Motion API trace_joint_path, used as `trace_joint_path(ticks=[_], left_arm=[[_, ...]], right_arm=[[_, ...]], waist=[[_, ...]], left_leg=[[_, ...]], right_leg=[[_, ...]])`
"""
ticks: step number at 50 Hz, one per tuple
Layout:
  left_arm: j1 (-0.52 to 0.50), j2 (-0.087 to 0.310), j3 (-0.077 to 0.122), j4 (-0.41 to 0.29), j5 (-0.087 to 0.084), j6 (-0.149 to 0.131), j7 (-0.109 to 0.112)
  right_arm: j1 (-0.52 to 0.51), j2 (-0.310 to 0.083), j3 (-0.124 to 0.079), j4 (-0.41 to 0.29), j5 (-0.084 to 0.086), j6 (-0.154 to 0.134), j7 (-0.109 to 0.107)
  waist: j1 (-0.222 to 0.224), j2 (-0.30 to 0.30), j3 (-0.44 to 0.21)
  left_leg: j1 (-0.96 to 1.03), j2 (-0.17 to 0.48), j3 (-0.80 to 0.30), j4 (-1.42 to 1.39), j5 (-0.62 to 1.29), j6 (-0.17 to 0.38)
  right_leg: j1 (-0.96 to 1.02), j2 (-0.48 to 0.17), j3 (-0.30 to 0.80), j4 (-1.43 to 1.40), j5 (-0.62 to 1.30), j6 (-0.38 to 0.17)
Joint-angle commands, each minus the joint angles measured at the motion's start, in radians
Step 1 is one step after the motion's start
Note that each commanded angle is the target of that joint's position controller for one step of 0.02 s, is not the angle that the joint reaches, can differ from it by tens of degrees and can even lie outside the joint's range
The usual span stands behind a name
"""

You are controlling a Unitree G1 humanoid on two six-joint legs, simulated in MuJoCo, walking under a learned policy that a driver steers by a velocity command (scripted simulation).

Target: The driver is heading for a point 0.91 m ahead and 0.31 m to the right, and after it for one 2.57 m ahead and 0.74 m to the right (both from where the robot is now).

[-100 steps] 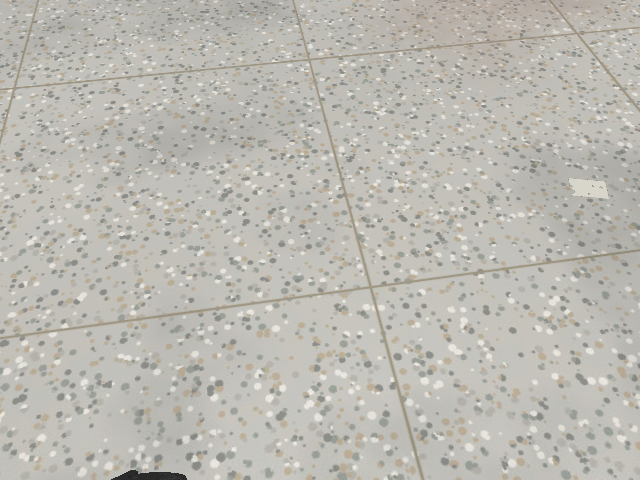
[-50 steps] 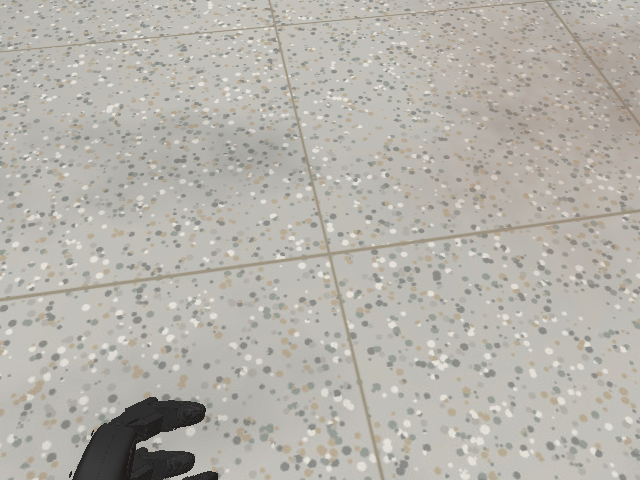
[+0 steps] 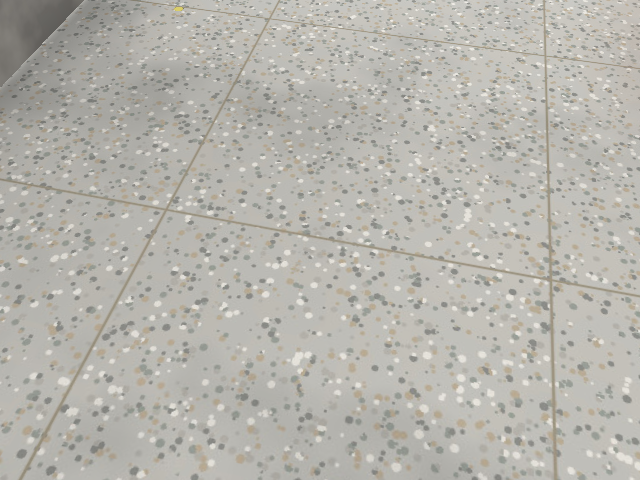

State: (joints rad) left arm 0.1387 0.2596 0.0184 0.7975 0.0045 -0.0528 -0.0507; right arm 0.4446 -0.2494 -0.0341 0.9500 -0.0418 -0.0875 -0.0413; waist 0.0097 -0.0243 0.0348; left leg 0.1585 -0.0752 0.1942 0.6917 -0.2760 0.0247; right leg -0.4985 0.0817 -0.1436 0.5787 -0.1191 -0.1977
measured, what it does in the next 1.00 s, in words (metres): walks ahead, turning right: left foot, then right foot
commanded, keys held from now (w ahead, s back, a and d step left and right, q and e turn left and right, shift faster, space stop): w+e+shift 0.84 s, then w+q+shift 0.16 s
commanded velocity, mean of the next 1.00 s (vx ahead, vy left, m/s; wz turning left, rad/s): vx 1.00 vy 0.00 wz -0.84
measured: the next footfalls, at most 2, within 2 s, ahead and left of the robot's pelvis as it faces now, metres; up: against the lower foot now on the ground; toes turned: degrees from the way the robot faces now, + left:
left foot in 0.40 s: +0.61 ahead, +0.09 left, +0.00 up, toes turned -25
right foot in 0.86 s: +0.83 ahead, -0.31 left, +0.00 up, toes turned -51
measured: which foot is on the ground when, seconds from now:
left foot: up 0.00-0.38, down 0.40-0.86, up 0.88-1.00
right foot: down 0.00-0.40, up 0.42-0.84, down 0.86-1.00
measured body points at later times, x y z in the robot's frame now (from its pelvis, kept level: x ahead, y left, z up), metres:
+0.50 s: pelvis +0.46 +0.00 +0.02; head +0.49 -0.02 +0.47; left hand +0.63 +0.26 -0.09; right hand +0.53 -0.31 -0.06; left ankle +0.57 +0.10 -0.71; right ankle +0.25 -0.02 -0.59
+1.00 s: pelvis +0.81 -0.27 +0.01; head +0.83 -0.28 +0.46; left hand +1.08 -0.17 -0.11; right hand +0.68 -0.50 -0.10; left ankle +0.88 -0.10 -0.59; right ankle +0.80 -0.28 -0.71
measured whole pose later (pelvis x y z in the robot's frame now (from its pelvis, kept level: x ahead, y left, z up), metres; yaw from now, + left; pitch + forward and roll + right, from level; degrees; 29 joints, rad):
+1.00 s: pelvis +0.81 -0.27 +0.01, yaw -51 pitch +0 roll -1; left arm 0.29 0.30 0.04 0.78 0.04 -0.03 0.00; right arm 0.27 -0.23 0.00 0.73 -0.03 -0.06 0.01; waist -0.03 0.00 0.04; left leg -0.49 0.12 -0.05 1.39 -0.31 -0.01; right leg -0.28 0.17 -0.10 0.57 -0.30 -0.18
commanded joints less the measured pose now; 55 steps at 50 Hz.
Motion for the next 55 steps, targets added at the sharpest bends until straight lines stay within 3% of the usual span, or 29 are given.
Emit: trace_joint_path(ticks=[1,2,3,4,5,7,11,14,17,18,19,20,21,22,23,25,29,35,38,40,41,42,43,44,45,46,47,50,55], left_arm=[[0.385,0.332,0.113,0.081,0.014,0.033,0.026],[0.335,0.256,0.11,0.038,0.017,0.032,0.034],[0.311,0.165,0.089,0.051,0.019,0.03,0.044],[0.282,0.137,0.08,0.062,0.018,0.023,0.046],[0.263,0.149,0.078,0.054,0.014,0.008,0.053],[0.241,0.152,0.07,0.044,0.004,-0.018,0.05],[0.267,0.189,0.09,0.022,-0.007,-0.037,0.039],[0.329,0.212,0.106,0.022,-0.017,-0.032,0.029],[0.313,0.23,0.116,0.006,-0.01,-0.026,0.041],[0.297,0.253,0.12,-0.001,-0.004,-0.028,0.042],[0.25,0.284,0.125,-0.012,-0.002,-0.032,0.037],[0.197,0.241,0.114,-0.036,0.0,-0.045,0.034],[0.201,0.065,0.069,-0.081,-0.012,-0.054,0.041],[0.294,0.073,0.047,-0.138,-0.042,-0.044,0.039],[0.196,0.148,0.055,-0.096,-0.008,-0.019,0.048],[0.094,0.151,0.06,-0.105,0.019,0.001,0.021],[0.0,0.066,0.031,-0.191,0.033,0.048,-0.018],[-0.184,0.083,0.006,-0.287,0.029,0.056,-0.051],[-0.211,0.091,0.006,-0.276,0.027,0.049,-0.053],[-0.065,0.131,0.023,-0.237,0.026,0.043,-0.038],[0.114,0.166,0.044,-0.188,0.024,0.04,-0.025],[0.331,0.212,0.075,-0.113,0.023,0.033,-0.004],[0.295,0.265,0.11,-0.093,-0.002,0.046,0.023],[0.187,0.38,0.117,-0.155,0.043,0.057,0.024],[0.258,0.315,0.113,-0.169,0.039,0.065,0.045],[0.227,0.272,0.103,-0.129,0.035,0.051,0.058],[0.202,0.217,0.085,-0.106,0.031,0.027,0.061],[0.159,0.136,0.049,-0.073,0.029,-0.037,0.059],[0.211,0.12,0.043,-0.028,0.012,-0.081,0.025]], right_arm=[[-0.154,-0.058,-0.001,-0.266,0.035,-0.043,0.021],[-0.201,-0.096,0.017,-0.275,0.018,-0.065,0.026],[-0.243,-0.123,0.015,-0.276,0.012,-0.077,0.038],[-0.265,-0.113,0.018,-0.289,-0.004,-0.071,0.042],[-0.265,-0.101,0.026,-0.291,-0.03,-0.046,0.044],[-0.264,-0.088,0.04,-0.308,-0.045,0.005,0.052],[-0.488,-0.068,0.063,-0.405,-0.007,0.011,0.067],[-0.552,-0.072,0.063,-0.431,0.012,0.006,0.064],[-0.518,-0.116,0.047,-0.433,0.012,-0.005,0.051],[-0.427,-0.162,0.027,-0.408,0.014,-0.01,0.041],[-0.261,-0.201,0.006,-0.37,0.016,-0.017,0.029],[-0.031,-0.262,-0.023,-0.326,0.002,-0.021,0.008],[0.116,-0.331,-0.046,-0.299,-0.038,-0.021,-0.006],[0.007,-0.377,-0.066,-0.304,-0.031,-0.009,0.008],[-0.115,-0.237,-0.047,-0.335,-0.025,0.0,0.014],[-0.144,-0.143,-0.024,-0.299,-0.019,0.003,0.022],[-0.059,-0.088,-0.012,-0.188,0.02,-0.028,0.042],[-0.086,-0.156,-0.026,-0.153,0.014,-0.05,0.043],[-0.013,-0.211,-0.037,-0.134,0.013,-0.038,0.031],[-0.011,-0.278,-0.054,-0.143,0.01,-0.009,0.015],[-0.049,-0.305,-0.063,-0.159,0.007,0.009,0.012],[-0.092,-0.299,-0.064,-0.185,0.003,0.022,0.016],[-0.094,-0.222,-0.053,-0.194,0.003,0.021,0.029],[0.025,-0.134,-0.019,-0.311,0.023,0.005,0.038],[-0.103,-0.19,-0.019,-0.32,0.024,-0.017,0.038],[-0.111,-0.176,-0.012,-0.31,0.038,-0.02,0.034],[-0.125,-0.157,-0.004,-0.296,0.026,-0.014,0.034],[-0.052,-0.114,0.003,-0.23,0.012,0.052,0.062],[-0.263,-0.063,0.011,-0.278,0.042,0.054,0.087]], waist=[[0.086,-0.304,-0.303],[0.125,-0.062,-0.29],[0.071,0.113,-0.125],[0.01,0.171,-0.043],[-0.024,0.174,0.002],[-0.065,0.134,0.054],[0.017,0.03,0.089],[0.09,-0.022,0.027],[0.071,-0.042,-0.03],[0.025,-0.035,-0.101],[-0.079,-0.024,-0.198],[-0.192,0.0,-0.319],[-0.193,0.24,-0.43],[-0.077,0.48,-0.516],[-0.09,0.231,-0.313],[-0.079,0.054,-0.125],[-0.023,0.128,-0.027],[0.006,0.082,0.091],[0.003,0.08,0.072],[0.1,0.135,-0.035],[0.188,0.153,-0.118],[0.271,0.12,-0.206],[0.214,-0.081,-0.187],[0.045,-0.218,-0.339],[0.137,-0.017,-0.376],[0.082,0.038,-0.187],[0.03,0.112,-0.087],[-0.065,0.108,0.0],[-0.01,0.011,0.098]], left_leg=[[-1.018,-0.046,-0.246,1.136,-0.229,-0.077],[-1.095,0.027,-0.344,1.054,-0.15,-0.043],[-1.051,0.084,-0.341,0.893,-0.063,-0.02],[-0.974,0.121,-0.323,0.767,-0.052,-0.023],[-0.912,0.139,-0.315,0.719,-0.069,-0.036],[-0.813,0.18,-0.273,0.561,-0.073,-0.064],[-0.661,0.172,-0.193,0.119,0.228,-0.092],[-0.622,0.114,-0.179,-0.059,0.372,-0.074],[-0.515,0.072,-0.21,-0.203,0.309,-0.053],[-0.404,0.049,-0.214,-0.206,0.228,-0.039],[-0.213,0.061,-0.218,-0.21,0.171,-0.024],[0.054,0.181,-0.311,-0.154,-0.001,0.004],[0.303,0.479,-0.662,-0.219,-0.314,0.038],[0.323,0.603,-1.167,-0.418,-0.504,0.142],[0.162,0.519,-1.005,-0.439,-0.604,0.13],[-0.069,0.42,-0.643,-0.429,-0.204,0.09],[-0.193,0.364,-0.332,-0.48,0.158,0.044],[-0.282,0.292,0.006,-0.601,0.428,0.006],[-0.167,0.28,0.095,-0.491,1.018,-0.023],[-0.102,0.327,0.089,-0.24,1.338,-0.026],[-0.144,0.353,0.07,-0.019,1.393,-0.01],[-0.301,0.348,0.05,0.293,1.227,-0.002],[-0.592,0.153,0.047,0.684,0.228,-0.023],[-0.939,0.075,-0.102,0.997,-0.221,-0.051],[-1.015,0.104,-0.228,0.998,-0.102,-0.041],[-1.027,0.158,-0.222,0.921,-0.063,-0.031],[-0.956,0.206,-0.231,0.807,-0.046,-0.024],[-0.747,0.242,-0.28,0.628,-0.045,-0.026],[-0.824,0.195,-0.214,0.253,0.293,0.027]], right_leg=[[0.973,-0.316,0.833,-0.117,-0.058,-0.357],[0.931,-0.369,0.989,-0.299,-0.304,-0.348],[0.708,-0.337,0.906,-0.364,-0.35,-0.267],[0.522,-0.288,0.808,-0.381,-0.276,-0.213],[0.393,-0.235,0.726,-0.382,-0.203,-0.185],[0.175,-0.153,0.609,-0.42,-0.174,-0.159],[0.048,-0.056,0.494,-0.453,0.055,-0.101],[0.226,-0.071,0.511,-0.389,0.279,-0.05],[0.369,-0.094,0.547,-0.25,0.443,0.001],[0.401,-0.093,0.545,-0.124,0.567,0.023],[0.363,-0.068,0.523,0.075,0.585,0.044],[0.211,-0.034,0.486,0.348,0.426,0.057],[-0.057,0.049,0.373,0.668,-0.344,0.06],[-0.259,0.038,0.293,0.853,-0.382,0.068],[-0.331,-0.053,0.261,0.877,-0.257,0.067],[-0.295,-0.115,0.227,0.785,-0.167,0.091],[-0.332,-0.185,0.211,0.746,-0.138,0.105],[-0.225,-0.163,0.074,0.373,0.122,0.081],[-0.07,-0.056,-0.059,0.222,0.093,0.024],[0.102,0.006,-0.063,0.196,-0.006,-0.012],[0.289,0.032,-0.038,0.194,-0.06,-0.038],[0.571,0.044,0.034,0.11,-0.086,-0.072],[0.767,-0.065,0.254,0.016,-0.15,-0.088],[0.999,-0.369,0.818,-0.116,-0.101,-0.253],[0.953,-0.384,0.898,-0.272,-0.228,-0.25],[0.764,-0.389,0.795,-0.313,-0.217,-0.207],[0.567,-0.347,0.691,-0.324,-0.159,-0.157],[0.245,-0.27,0.434,-0.398,-0.056,-0.08],[0.266,-0.151,0.098,-0.483,0.31,0.074]])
